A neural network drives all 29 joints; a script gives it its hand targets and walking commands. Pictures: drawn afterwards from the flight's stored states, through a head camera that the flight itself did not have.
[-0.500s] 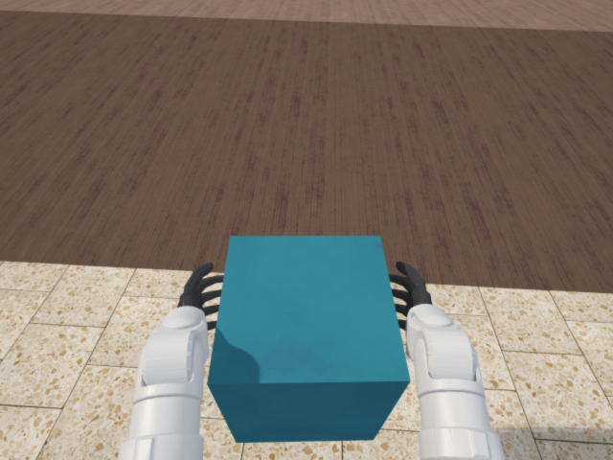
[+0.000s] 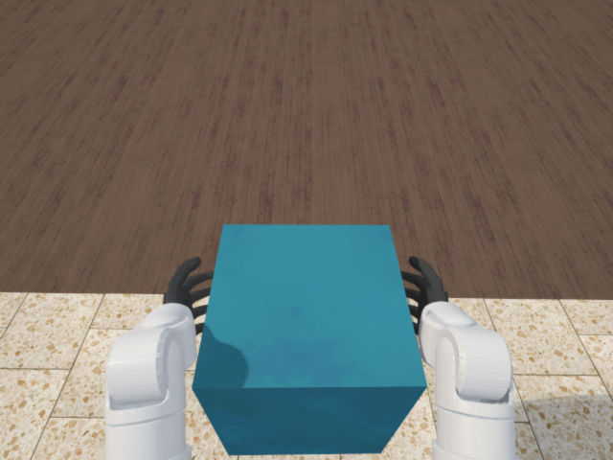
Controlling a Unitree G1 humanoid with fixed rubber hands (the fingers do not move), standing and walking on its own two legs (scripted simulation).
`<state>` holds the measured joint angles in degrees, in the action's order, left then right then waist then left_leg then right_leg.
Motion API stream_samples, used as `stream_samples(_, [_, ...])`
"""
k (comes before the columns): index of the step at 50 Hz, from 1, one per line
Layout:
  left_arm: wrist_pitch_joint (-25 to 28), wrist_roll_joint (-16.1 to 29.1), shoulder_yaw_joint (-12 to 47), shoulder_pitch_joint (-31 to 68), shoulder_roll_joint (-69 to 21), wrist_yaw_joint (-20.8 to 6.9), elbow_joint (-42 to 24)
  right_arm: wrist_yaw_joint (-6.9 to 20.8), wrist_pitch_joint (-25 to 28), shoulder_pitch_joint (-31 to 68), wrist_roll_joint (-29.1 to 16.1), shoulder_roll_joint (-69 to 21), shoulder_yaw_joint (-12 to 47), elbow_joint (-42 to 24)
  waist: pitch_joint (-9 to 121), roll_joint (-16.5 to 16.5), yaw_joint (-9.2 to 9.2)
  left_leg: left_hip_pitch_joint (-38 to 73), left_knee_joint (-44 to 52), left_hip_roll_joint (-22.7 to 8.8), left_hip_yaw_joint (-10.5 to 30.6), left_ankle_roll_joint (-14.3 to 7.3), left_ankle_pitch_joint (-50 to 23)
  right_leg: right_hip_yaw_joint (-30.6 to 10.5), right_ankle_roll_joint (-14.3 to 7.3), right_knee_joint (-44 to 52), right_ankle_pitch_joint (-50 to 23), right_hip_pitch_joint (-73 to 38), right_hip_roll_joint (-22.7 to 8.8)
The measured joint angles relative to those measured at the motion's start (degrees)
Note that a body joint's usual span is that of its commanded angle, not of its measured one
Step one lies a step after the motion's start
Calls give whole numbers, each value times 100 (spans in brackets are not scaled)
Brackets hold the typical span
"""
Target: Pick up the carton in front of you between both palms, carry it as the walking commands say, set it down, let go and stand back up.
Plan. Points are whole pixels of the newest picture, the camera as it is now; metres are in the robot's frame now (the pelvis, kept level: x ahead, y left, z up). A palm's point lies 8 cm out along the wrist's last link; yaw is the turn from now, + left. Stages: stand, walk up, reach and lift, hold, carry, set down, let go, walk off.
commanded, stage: carry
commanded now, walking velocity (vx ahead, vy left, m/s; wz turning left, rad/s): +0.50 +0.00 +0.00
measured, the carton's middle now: (305, 344) +0.26 +0.00 +0.01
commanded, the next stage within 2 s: none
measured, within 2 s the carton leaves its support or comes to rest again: neither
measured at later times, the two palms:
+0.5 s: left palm (221, 154) +0.58 +0.13 +0.09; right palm (389, 149) +0.59 -0.17 +0.09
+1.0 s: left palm (232, 36) +0.96 +0.14 +0.15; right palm (359, 35) +0.96 -0.16 +0.15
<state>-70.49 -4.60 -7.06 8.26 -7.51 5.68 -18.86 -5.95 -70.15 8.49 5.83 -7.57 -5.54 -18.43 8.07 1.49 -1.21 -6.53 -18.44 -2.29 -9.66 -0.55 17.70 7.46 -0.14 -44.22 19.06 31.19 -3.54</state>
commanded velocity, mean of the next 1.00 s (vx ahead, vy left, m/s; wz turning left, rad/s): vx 0.50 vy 0.00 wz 0.00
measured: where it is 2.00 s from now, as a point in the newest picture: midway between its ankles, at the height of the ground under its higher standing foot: (300, 210)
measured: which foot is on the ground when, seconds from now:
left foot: down 0.00-0.14, up 0.16-0.56, down 0.58-1.00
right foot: up 0.00-0.08, down 0.10-0.58, up 0.60-1.00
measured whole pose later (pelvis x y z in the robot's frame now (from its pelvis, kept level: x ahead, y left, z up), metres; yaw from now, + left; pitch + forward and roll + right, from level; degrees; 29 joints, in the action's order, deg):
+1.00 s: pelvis +0.65 +0.00 -0.01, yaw +0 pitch +4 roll +0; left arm -75.5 -4.6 -10.0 27.0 -4.5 6.6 -21.1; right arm -6.8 -74.4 27.9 3.8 -4.3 -9.8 -19.2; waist 3.0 -0.3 -1.3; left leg -2.4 -19.9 -1.0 -12.6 -1.4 21.4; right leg 8.0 -2.7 -36.9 5.9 35.4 -4.5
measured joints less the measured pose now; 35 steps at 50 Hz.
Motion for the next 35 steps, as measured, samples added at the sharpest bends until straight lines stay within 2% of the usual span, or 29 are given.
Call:
stream_samples(3, [-16, -15, -2, 109, -14, 0, -90, -2, -48, 129, -20, -16, -83, -108, -93, 7, -32, 412, -5, -82, 31, 155, 325, 208, -20, 946, -708, 35, -3])
stream_samples(5, [-33, -26, -14, 211, -28, -1, -118, -3, -75, 209, -28, -26, -146, -171, -140, 19, -30, 571, -434, -207, 96, 283, 776, 454, -78, 1459, -934, -216, 75])
stream_samples(6, [-16, -36, -4, 280, -41, -1, -77, -2, -76, 247, -38, -11, -192, -186, -150, 51, -16, 504, -933, -316, 137, 311, 1063, 566, -233, 1454, -1251, -322, 101])
stream_samples(7, [40, -60, 25, 351, -54, -2, 39, -1, -57, 282, -62, 31, -244, -144, -157, 98, 22, 222, -1715, -434, 235, 303, 1081, 653, -375, 1192, -1222, -306, 124])
stream_samples(8, [77, -92, 54, 409, -64, -2, 168, 1, -53, 311, -88, 79, -286, -74, -181, 95, 58, -183, -2636, -422, 437, 264, 987, 700, -469, 1014, -1001, -330, 125])
stream_samples(10, [66, -139, 78, 413, -66, -3, 309, 5, -84, 340, -104, 93, -338, 69, -257, 17, 87, -1026, -4140, -304, 654, 123, 791, 740, -536, 1101, -664, -569, 123])
stream_samples(12, [36, -133, 65, 304, -49, -4, 277, 6, -90, 310, -69, -6, -365, 122, -329, -52, 119, -1719, -4732, -289, 617, 30, 404, 746, -471, 1485, -659, -912, 145])
stream_samples(14, [43, -103, 57, 197, -33, -2, 152, -1, -45, 243, -36, -45, -285, 73, -405, -111, 182, -2224, -4620, -325, 526, 14, 66, 712, -451, 1907, -684, -1276, 176])
stream_samples(18, [141, -39, 37, 102, -19, -3, -122, 3, 81, 185, -37, -24, -123, -119, -477, -174, 279, -2843, -3666, -362, 420, 67, -414, 601, -381, 2553, -632, -1953, 200])
stream_samples(22, [202, 7, 52, 99, -19, -13, -274, 8, 138, 118, -22, -15, -67, -339, -409, -160, 268, -3008, -2401, -335, 265, 56, -937, 532, -236, 2899, -357, -2604, 201])
stream_samples(26, [159, -32, 126, 65, -15, -48, -243, 21, 93, -6, -8, -1, -64, -406, -277, -161, 218, -2760, -1348, -197, -58, -58, -1463, 489, -18, 3008, 130, -3293, 172])
stream_samples(29, [71, -76, 134, 48, -11, -53, -219, 29, 29, 6, -15, -1, -75, -327, -250, -213, 193, -2209, -813, -15, -372, -184, -1500, 370, 163, 2357, 815, -3584, 35])
stream_samples(30, [61, -82, 82, 77, -6, -53, -189, 31, 67, 40, -13, -6, -55, -229, -272, -350, 135, -2170, -1021, 71, -458, -366, -1426, 314, 174, 1683, 1076, -3428, -148])
stream_samples(31, [53, -88, 10, 107, -16, -53, -167, 31, 95, 112, -8, -15, -49, -123, -323, -419, 90, -2181, -1301, 95, -513, -484, -1178, 122, 161, 704, 992, -3058, -232])
stream_samples(32, [35, -97, -41, 133, -19, -53, -174, 31, 102, 190, -9, -25, -51, -46, -396, -415, 61, -2140, -1436, 79, -544, -546, -945, -132, 129, -329, 872, -2578, -181])
stream_samples(34, [-23, -100, -75, 176, -22, -44, -268, 30, 71, 275, -24, -40, -71, -65, -563, -342, 26, -1894, -1293, 54, -574, -520, -762, -395, -3, -1832, 619, -1646, -39])
stream_samples(35, [-53, -93, -66, 202, -24, -33, -345, 27, 53, 283, -43, -43, -86, -147, -633, -315, 13, -1742, -1134, 63, -581, -496, -753, -419, -58, -2179, 436, -1246, -24])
